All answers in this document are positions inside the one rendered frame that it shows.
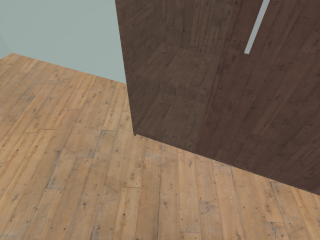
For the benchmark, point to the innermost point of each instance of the wardrobe door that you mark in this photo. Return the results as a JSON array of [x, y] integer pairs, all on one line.
[[263, 111]]

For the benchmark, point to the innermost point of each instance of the handle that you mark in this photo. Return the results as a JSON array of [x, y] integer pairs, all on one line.
[[256, 25]]

